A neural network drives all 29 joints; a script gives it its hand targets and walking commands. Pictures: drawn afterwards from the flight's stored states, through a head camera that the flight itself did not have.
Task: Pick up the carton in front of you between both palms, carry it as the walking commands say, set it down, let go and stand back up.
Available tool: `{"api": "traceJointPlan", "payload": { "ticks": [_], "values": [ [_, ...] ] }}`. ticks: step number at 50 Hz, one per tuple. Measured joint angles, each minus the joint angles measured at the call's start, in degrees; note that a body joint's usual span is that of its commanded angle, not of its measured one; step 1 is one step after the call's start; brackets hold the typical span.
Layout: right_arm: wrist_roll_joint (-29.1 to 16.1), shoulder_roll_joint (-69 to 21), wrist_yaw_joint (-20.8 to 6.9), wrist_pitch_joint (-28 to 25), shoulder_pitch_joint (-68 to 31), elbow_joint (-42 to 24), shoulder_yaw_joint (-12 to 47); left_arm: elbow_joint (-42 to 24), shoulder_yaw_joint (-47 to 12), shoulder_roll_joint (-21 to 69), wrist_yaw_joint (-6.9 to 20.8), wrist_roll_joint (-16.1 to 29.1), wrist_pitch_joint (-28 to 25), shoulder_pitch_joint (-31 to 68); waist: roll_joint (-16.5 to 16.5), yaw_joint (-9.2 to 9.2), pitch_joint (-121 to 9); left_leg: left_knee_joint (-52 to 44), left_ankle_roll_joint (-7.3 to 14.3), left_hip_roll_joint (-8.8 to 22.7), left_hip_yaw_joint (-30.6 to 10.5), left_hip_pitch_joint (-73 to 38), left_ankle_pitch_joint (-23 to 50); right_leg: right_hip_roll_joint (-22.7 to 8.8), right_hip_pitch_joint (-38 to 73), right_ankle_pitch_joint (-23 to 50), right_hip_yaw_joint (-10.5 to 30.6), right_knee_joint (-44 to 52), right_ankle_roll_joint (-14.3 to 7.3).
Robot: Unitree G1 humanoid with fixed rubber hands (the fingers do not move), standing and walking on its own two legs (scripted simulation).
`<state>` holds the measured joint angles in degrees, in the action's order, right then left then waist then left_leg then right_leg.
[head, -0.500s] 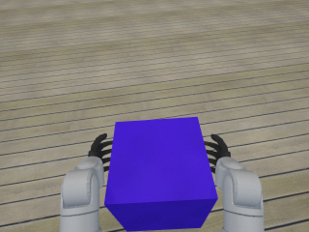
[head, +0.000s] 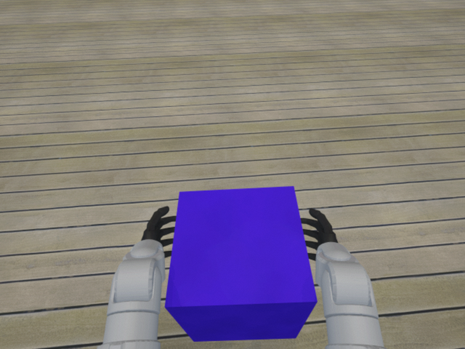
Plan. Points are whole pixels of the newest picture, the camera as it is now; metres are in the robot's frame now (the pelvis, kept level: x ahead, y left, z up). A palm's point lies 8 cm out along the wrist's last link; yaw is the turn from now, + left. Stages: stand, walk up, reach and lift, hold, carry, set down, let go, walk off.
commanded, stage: carry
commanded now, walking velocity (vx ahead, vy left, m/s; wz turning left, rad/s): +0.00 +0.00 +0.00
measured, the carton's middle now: (240, 268) +0.29 +0.00 -0.04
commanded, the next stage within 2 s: hold in 1.22 s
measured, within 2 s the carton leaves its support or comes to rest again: neither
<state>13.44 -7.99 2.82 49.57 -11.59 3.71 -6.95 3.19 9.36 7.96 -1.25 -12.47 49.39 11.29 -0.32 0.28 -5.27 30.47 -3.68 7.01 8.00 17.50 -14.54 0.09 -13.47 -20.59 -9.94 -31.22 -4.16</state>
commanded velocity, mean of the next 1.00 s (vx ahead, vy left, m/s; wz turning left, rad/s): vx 0.00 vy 0.00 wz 0.00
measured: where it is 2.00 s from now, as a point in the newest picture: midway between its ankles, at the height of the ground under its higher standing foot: outside the picture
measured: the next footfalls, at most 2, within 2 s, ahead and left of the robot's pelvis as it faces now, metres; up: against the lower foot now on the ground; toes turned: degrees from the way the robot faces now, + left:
none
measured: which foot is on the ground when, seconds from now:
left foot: down 0.00-1.00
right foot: down 0.00-1.00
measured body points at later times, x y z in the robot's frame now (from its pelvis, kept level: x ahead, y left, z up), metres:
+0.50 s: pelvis -0.03 +0.03 +0.00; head -0.07 +0.04 +0.45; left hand +0.28 +0.18 +0.04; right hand +0.28 -0.12 +0.04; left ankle +0.00 +0.16 -0.73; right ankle -0.04 -0.06 -0.73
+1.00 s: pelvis -0.04 +0.05 +0.00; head -0.06 +0.05 +0.45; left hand +0.27 +0.20 +0.04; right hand +0.27 -0.10 +0.04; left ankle +0.00 +0.16 -0.73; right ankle -0.04 -0.06 -0.73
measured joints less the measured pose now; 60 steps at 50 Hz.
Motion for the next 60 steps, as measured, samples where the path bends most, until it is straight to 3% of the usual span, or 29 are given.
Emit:
{"api": "traceJointPlan", "payload": {
  "ticks": [7,11,34,60],
  "values": [
    [3.16,-0.75,-1.18,-7.37,-3.68,10.60,-3.91,10.44,3.81,0.88,1.04,-3.47,-6.99,4.32,-0.23,0.11,-0.29,0.84,1.13,-0.53,0.63,-0.01,-0.11,-0.81,-0.08,0.46,0.43,-0.63,0.88],
    [3.41,-1.03,-1.19,-10.14,-4.77,12.60,-5.69,13.02,5.24,1.30,1.21,-4.07,-9.85,5.90,-0.22,0.39,-0.31,0.65,1.74,-0.73,0.75,0.34,0.41,-1.01,-0.30,1.33,0.48,-0.11,1.26],
    [2.47,-1.00,-1.20,-8.30,-4.60,11.61,-5.52,10.58,3.80,1.01,0.47,-3.54,-7.49,4.79,-0.14,-0.03,-1.18,-0.94,4.02,-2.03,1.41,1.97,3.04,-2.24,-1.97,4.86,0.93,1.72,2.90],
    [2.19,-0.80,-0.97,-8.13,-3.86,9.31,-4.82,9.23,3.05,0.95,0.15,-2.62,-7.97,4.52,0.18,0.04,-0.70,-0.49,4.41,-2.69,1.57,3.24,2.78,-3.09,-3.69,4.28,1.32,0.34,3.41]
  ]
}}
